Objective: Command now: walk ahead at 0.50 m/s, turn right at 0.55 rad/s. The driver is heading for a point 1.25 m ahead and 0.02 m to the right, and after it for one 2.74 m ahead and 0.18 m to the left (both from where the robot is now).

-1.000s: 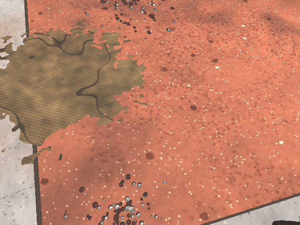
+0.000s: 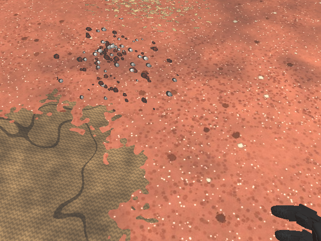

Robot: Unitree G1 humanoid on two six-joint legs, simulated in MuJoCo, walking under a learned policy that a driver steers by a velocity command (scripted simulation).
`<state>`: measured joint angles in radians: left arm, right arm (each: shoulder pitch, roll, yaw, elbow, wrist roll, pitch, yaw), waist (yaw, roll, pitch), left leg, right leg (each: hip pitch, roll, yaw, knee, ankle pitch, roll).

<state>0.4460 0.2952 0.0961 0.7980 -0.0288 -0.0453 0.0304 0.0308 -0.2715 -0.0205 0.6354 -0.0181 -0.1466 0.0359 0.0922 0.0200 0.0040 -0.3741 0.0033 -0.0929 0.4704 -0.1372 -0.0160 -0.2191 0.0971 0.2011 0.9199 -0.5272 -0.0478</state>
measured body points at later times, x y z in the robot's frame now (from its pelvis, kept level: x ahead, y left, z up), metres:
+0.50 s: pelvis +0.25 -0.04 -0.01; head +0.28 -0.05 +0.44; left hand +0.55 +0.10 -0.07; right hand +0.15 -0.31 -0.14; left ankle +0.10 +0.12 -0.72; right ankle +0.33 -0.16 -0.74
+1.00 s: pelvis +0.52 -0.08 -0.01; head +0.55 -0.07 +0.43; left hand +0.56 +0.21 -0.14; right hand +0.70 -0.32 -0.11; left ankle +0.66 +0.02 -0.73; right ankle +0.33 -0.16 -0.73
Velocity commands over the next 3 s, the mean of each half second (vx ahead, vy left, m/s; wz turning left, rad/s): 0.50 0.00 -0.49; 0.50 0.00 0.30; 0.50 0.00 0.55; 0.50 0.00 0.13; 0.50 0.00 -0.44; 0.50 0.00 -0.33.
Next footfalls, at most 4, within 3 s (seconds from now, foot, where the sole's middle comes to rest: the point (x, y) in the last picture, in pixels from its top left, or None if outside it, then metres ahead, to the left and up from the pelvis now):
0.48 right None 0.37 -0.17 -0.77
1.02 left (177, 199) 0.70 0.01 -0.77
1.50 right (213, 148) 0.99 -0.16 -0.77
2.00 left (152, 119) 1.16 0.17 -0.77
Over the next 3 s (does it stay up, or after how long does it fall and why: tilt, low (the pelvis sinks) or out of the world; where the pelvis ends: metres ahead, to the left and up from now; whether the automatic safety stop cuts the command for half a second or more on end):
stays up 1.60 0.05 0.00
